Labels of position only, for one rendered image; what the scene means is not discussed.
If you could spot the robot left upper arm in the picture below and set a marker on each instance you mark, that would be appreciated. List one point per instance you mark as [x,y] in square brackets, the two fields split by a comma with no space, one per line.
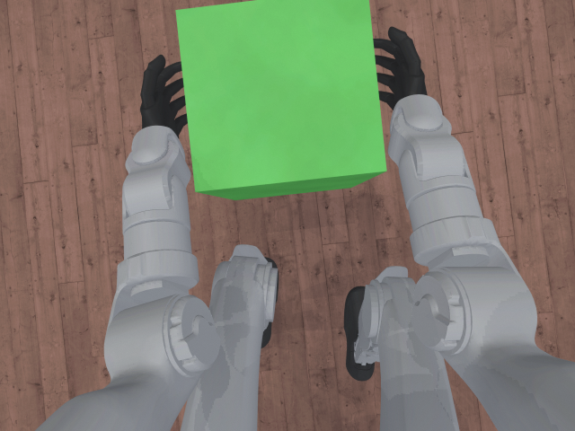
[155,353]

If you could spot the robot right upper arm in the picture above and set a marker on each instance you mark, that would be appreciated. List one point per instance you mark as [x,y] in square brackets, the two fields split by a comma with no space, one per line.
[482,320]

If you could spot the robot left hand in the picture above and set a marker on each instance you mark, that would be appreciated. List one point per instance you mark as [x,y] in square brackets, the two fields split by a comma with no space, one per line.
[156,108]

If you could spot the robot right forearm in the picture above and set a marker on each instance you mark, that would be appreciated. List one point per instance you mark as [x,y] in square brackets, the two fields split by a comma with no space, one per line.
[448,227]

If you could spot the robot left forearm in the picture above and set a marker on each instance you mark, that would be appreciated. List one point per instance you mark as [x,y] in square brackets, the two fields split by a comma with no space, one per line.
[158,261]

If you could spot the robot left foot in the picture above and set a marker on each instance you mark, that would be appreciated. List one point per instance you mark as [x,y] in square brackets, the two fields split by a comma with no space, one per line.
[267,333]

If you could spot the robot right hand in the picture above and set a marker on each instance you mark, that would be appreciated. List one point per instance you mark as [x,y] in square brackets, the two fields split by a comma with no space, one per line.
[408,78]

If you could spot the carton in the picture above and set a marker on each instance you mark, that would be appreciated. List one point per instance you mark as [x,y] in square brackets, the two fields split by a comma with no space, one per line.
[281,96]

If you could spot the robot right shin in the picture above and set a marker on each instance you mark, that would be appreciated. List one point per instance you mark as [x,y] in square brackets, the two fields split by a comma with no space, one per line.
[365,350]

